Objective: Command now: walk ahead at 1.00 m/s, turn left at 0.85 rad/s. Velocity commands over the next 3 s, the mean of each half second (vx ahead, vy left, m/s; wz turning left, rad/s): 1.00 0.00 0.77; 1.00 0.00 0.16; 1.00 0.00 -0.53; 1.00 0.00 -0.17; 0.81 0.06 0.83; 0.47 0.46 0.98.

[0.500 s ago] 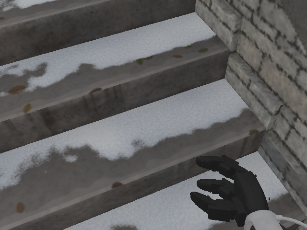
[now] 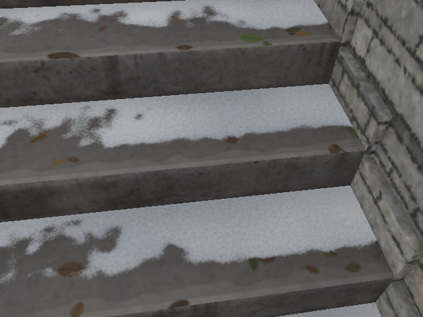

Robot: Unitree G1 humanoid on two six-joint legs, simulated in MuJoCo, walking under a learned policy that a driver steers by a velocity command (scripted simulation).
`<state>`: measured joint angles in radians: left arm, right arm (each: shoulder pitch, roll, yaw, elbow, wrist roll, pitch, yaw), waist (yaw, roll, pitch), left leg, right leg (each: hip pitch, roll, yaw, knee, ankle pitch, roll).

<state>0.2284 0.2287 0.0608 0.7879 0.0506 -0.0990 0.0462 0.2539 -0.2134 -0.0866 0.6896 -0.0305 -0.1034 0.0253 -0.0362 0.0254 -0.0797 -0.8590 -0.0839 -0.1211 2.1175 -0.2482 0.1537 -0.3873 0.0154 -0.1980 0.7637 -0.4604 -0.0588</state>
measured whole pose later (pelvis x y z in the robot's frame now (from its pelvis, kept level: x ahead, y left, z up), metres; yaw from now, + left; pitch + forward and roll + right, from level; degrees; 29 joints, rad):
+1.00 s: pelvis +0.83 +0.20 +0.42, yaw +25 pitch +4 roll +4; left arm 0.49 0.21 0.07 0.84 -0.01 -0.15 0.00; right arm 0.12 -0.17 -0.01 0.70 -0.04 -0.04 0.01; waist 0.01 -0.02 -0.07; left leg -0.60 -0.11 0.10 0.96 -0.45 0.11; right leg -0.45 0.06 0.11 1.68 -0.14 -0.11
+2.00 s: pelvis +1.77 +0.30 +0.76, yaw +7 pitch +4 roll +1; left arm -0.07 0.19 -0.01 0.51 0.06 -0.11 -0.02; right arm 0.61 -0.28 -0.09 0.92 -0.02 -0.11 0.01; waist -0.12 -0.01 -0.05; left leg -0.01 0.01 -0.10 0.67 -0.49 0.05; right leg -0.57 -0.03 0.01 0.64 -0.15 -0.04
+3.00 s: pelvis +2.34 +0.61 +0.76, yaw +62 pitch +0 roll -1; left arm 0.47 0.46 0.15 0.90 0.01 -0.03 0.11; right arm 0.05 -0.34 -0.05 0.42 -0.04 0.07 0.14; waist 0.04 -0.02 0.01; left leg -0.46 0.06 -0.05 0.68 -0.34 0.03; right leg -0.10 -0.29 -0.11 0.48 -0.34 0.16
